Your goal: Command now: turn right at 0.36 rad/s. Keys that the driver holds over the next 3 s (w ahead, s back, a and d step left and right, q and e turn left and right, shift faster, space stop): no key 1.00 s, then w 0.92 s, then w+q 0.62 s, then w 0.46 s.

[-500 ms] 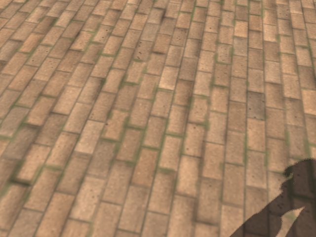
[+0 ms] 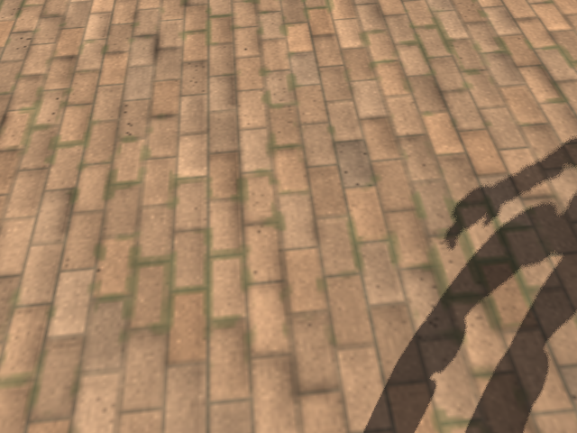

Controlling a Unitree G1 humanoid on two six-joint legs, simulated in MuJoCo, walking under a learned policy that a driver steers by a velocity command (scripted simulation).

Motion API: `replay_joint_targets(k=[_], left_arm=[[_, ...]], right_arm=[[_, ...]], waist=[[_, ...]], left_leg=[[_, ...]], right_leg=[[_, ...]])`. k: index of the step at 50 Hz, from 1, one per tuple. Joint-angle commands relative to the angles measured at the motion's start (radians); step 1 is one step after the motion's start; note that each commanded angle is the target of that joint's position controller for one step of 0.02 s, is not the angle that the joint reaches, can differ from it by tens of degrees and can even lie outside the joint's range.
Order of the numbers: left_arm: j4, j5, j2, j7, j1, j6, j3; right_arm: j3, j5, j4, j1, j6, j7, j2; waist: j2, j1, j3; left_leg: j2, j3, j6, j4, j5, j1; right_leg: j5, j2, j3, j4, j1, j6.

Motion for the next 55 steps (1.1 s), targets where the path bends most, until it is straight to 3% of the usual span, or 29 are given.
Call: replay_joint_targets(k=[1, 4, 6, 7, 8, 9, 10, 11, 14, 17, 19, 21, 22, 23, 24, 27, 38, 50, 51, 53, 55], left_arm=[[-0.04, 0.009, 0.148, 0.002, 0.036, -0.006, 0.035], [-0.034, 0.007, 0.146, 0.0, -0.004, -0.002, 0.028], [-0.031, -0.008, 0.124, 0.006, -0.037, -0.001, 0.016], [-0.036, -0.009, 0.071, 0.006, -0.013, -0.007, 0.0], [-0.039, -0.016, 0.039, 0.007, 0.024, -0.011, -0.009], [-0.019, 0.001, 0.101, 0.012, 0.003, -0.003, 0.007], [-0.007, -0.003, 0.109, 0.009, 0.0, 0.001, 0.012], [0.008, -0.005, 0.097, 0.005, -0.001, 0.003, 0.012], [0.042, 0.0, 0.062, -0.002, 0.013, 0.006, -0.002], [0.066, -0.014, 0.04, 0.009, -0.011, 0.005, -0.016], [0.095, -0.012, 0.037, 0.018, 0.008, 0.0, -0.022], [0.102, 0.011, 0.102, 0.027, -0.002, -0.017, -0.015], [0.127, -0.004, 0.118, 0.023, -0.038, -0.018, -0.011], [0.129, -0.006, 0.072, 0.016, -0.045, -0.025, -0.021], [0.145, -0.004, 0.063, 0.016, -0.036, -0.03, -0.026], [0.191, -0.003, 0.071, 0.026, -0.02, -0.036, -0.03], [0.295, -0.005, 0.055, 0.031, -0.002, -0.043, -0.044], [0.364, -0.007, 0.015, 0.034, 0.04, -0.045, -0.059], [0.37, -0.006, 0.013, 0.034, 0.054, -0.045, -0.06], [0.368, -0.004, 0.047, 0.033, 0.066, -0.036, -0.044], [0.361, 0.0, 0.054, 0.029, 0.095, -0.029, -0.035]], right_arm=[[-0.006, 0.008, -0.076, -0.023, -0.015, -0.007, -0.062], [-0.002, 0.017, -0.068, 0.024, -0.02, -0.013, -0.059], [0.005, 0.008, -0.048, 0.082, -0.035, -0.02, -0.046], [0.001, -0.012, -0.058, 0.07, -0.046, -0.027, -0.098], [-0.007, -0.013, -0.087, -0.01, -0.051, -0.022, -0.175], [-0.002, -0.011, -0.076, -0.004, -0.053, -0.014, -0.142], [0.014, -0.006, -0.075, -0.026, -0.058, -0.008, -0.09], [0.021, -0.003, -0.07, -0.054, -0.06, -0.006, -0.072], [0.023, -0.001, -0.044, -0.042, -0.06, -0.012, -0.079], [0.018, 0.0, -0.011, 0.003, -0.054, -0.008, -0.089], [0.014, 0.003, 0.006, -0.005, -0.048, -0.008, -0.098], [0.016, 0.003, 0.008, 0.014, -0.054, -0.001, -0.078], [0.02, 0.012, 0.02, 0.032, -0.054, 0.004, -0.05], [0.017, 0.008, 0.044, 0.004, -0.05, 0.0, -0.072], [0.014, 0.006, 0.054, -0.011, -0.047, -0.002, -0.07], [0.014, 0.002, 0.088, -0.001, -0.046, 0.002, -0.065], [0.025, 0.004, 0.224, 0.036, -0.047, -0.002, -0.045], [0.042, 0.004, 0.306, 0.086, -0.049, -0.01, -0.017], [0.043, 0.003, 0.312, 0.097, -0.048, -0.01, -0.013], [0.033, -0.001, 0.306, 0.099, -0.042, -0.008, -0.029], [0.032, -0.01, 0.283, 0.073, -0.038, 0.0, -0.015]], waist=[[-0.143, 0.03, -0.089], [-0.142, 0.004, -0.089], [-0.101, -0.04, -0.086], [0.026, -0.015, -0.093], [0.175, 0.03, -0.068], [0.173, -0.006, -0.074], [0.125, 0.006, -0.05], [0.113, 0.017, -0.029], [0.147, 0.011, -0.044], [0.143, -0.019, -0.074], [0.122, 0.002, -0.072], [0.044, -0.023, -0.091], [-0.079, -0.062, -0.046], [-0.05, -0.026, -0.029], [-0.053, -0.019, -0.014], [-0.069, -0.023, -0.007], [-0.018, -0.021, 0.017], [-0.016, -0.021, 0.021], [-0.019, -0.02, -0.001], [-0.044, -0.015, 0.022], [-0.07, 0.003, 0.103]], left_leg=[[-0.01, 0.007, 0.017, -0.091, -0.038, 0.0], [-0.028, 0.021, 0.042, -0.249, -0.01, 0.135], [-0.005, 0.002, 0.064, -0.525, 0.187, 0.311], [0.149, -0.162, 0.093, -0.621, 0.182, 0.374], [0.33, -0.37, 0.179, -0.651, 0.386, 0.346], [0.379, -0.367, 0.275, -0.617, 0.456, 0.231], [0.331, -0.316, 0.284, -0.618, 0.468, 0.212], [0.277, -0.248, 0.258, -0.609, 0.462, 0.204], [0.187, -0.14, 0.209, -0.544, 0.604, 0.3], [0.185, -0.15, 0.208, -0.496, 0.648, 0.365], [0.164, -0.145, 0.164, -0.476, 0.59, 0.324], [0.131, -0.138, 0.103, -0.473, 0.415, 0.228], [0.07, -0.084, 0.09, -0.534, 0.291, 0.251], [0.063, -0.075, 0.081, -0.521, 0.257, 0.292], [0.066, -0.076, 0.081, -0.513, 0.26, 0.307], [0.081, -0.083, 0.087, -0.515, 0.289, 0.313], [0.078, -0.086, 0.07, -0.547, 0.233, 0.287], [0.081, -0.087, 0.07, -0.539, 0.241, 0.273], [0.071, -0.081, 0.072, -0.539, 0.163, 0.279], [0.023, -0.051, 0.094, -0.478, -0.095, 0.226], [-0.001, -0.046, 0.112, -0.413, -0.24, 0.096]], right_leg=[[0.342, -0.275, 0.262, -0.07, 0.137, -0.167], [0.378, -0.262, 0.284, -0.046, 0.087, -0.137], [0.258, -0.213, 0.271, -0.005, -0.001, -0.065], [0.08, -0.145, 0.214, 0.075, -0.069, -0.007], [-0.187, 0.02, 0.057, 0.148, -0.152, 0.033], [-0.348, -0.004, 0.012, 0.289, -0.061, 0.046], [-0.326, -0.013, 0.022, 0.351, -0.049, 0.052], [-0.289, -0.018, 0.019, 0.37, -0.047, 0.061], [-0.253, -0.03, -0.03, 0.281, -0.044, 0.089], [-0.2, -0.042, -0.077, 0.093, 0.012, 0.094], [0.016, -0.059, -0.077, -0.114, 0.125, 0.084], [0.182, -0.175, 0.055, -0.109, 0.237, 0.063], [0.187, -0.181, 0.054, -0.065, 0.14, 0.035], [0.117, -0.175, 0.059, -0.087, 0.093, 0.032], [0.081, -0.171, 0.057, -0.105, 0.068, 0.035], [0.056, -0.163, 0.057, -0.13, 0.066, 0.035], [-0.017, -0.165, 0.057, -0.159, 0.06, 0.019], [0.008, -0.158, 0.041, -0.148, 0.057, 0.018], [-0.079, -0.15, 0.04, -0.156, 0.061, 0.014], [-0.373, -0.129, 0.053, -0.145, 0.021, -0.018], [-0.59, -0.164, 0.131, -0.174, -0.017, -0.065]])
Next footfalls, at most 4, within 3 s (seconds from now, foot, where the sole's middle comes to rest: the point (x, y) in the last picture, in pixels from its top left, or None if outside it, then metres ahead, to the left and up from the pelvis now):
0.14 left None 0.04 0.12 -0.78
0.40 right None -0.01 -0.10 -0.78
1.72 right None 0.40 -0.06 -0.78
2.26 left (279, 339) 0.70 0.09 -0.78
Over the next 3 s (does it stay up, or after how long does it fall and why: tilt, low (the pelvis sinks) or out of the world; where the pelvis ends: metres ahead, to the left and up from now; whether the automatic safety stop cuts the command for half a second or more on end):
stays up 0.97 0.07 0.00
